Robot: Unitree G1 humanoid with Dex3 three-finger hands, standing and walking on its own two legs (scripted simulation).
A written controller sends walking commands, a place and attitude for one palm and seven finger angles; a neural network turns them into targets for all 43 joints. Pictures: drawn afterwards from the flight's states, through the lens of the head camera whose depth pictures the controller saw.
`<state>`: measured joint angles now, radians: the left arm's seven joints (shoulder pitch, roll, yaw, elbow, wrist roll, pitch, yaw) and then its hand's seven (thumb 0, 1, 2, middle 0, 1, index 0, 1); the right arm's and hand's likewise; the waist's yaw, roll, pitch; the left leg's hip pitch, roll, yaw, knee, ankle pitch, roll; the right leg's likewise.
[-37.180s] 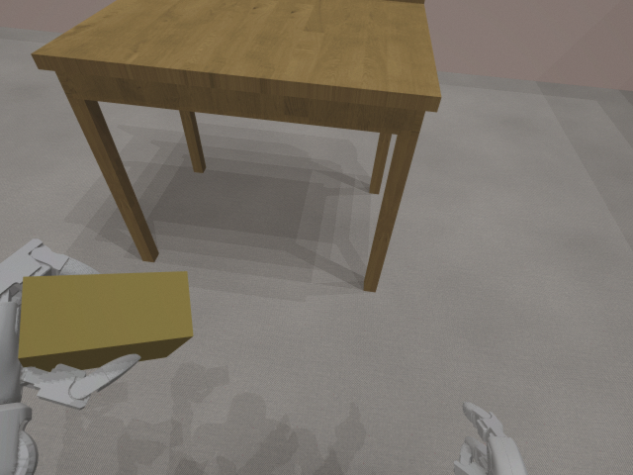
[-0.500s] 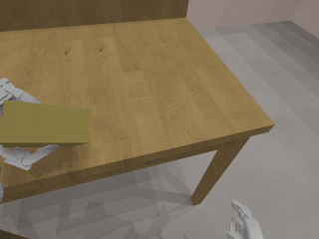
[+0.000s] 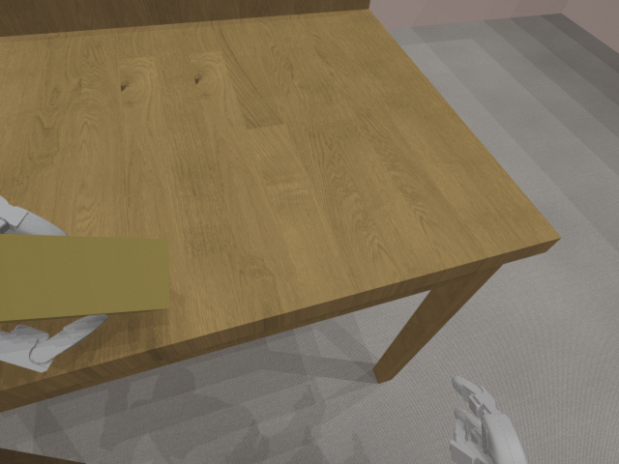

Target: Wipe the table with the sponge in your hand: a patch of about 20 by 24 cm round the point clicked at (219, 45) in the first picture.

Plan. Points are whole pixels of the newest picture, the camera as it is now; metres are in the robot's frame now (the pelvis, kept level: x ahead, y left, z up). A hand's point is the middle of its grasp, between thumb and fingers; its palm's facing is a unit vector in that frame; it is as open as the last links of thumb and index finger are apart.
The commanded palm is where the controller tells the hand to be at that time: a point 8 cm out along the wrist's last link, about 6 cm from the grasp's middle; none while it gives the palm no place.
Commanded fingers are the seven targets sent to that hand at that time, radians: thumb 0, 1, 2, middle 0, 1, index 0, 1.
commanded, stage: come to a stop and stand still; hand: left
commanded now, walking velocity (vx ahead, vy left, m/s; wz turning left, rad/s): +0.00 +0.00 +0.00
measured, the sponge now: (106, 281) +0.25 +0.23 +0.14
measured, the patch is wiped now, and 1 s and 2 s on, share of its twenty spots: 0.00 0.00 0.00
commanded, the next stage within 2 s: look again from close up in 0.40 s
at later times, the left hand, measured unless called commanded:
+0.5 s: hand (51, 328) +0.19 +0.24 +0.16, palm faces +0.40 -0.84 -0.35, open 10.1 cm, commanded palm +0.13 +0.27 +0.18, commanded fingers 0.00 0.10 1.30 -1.20 -1.60 -1.20 -1.60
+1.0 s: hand (14, 302) +0.20 +0.26 +0.19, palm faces +0.45 -0.77 -0.46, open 10.1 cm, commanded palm +0.12 +0.27 +0.19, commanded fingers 0.00 0.10 1.30 -1.20 -1.60 -1.20 -1.60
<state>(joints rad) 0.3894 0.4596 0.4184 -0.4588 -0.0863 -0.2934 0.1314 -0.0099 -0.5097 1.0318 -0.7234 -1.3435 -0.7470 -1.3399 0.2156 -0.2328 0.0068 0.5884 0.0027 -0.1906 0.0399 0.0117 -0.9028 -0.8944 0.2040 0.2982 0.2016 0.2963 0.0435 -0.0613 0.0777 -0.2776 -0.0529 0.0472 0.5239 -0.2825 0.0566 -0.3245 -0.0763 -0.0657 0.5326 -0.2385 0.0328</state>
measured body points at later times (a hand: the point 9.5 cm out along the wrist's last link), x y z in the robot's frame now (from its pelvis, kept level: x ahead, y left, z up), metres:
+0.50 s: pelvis -0.02 -0.01 +0.00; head +0.01 +0.01 +0.45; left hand +0.16 +0.29 +0.18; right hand +0.17 -0.24 -0.06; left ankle -0.01 +0.08 -0.73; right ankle +0.02 -0.14 -0.73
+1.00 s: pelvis -0.03 -0.01 +0.00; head -0.02 +0.01 +0.45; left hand +0.17 +0.30 +0.21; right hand +0.16 -0.22 -0.07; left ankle -0.01 +0.08 -0.73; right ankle +0.02 -0.14 -0.73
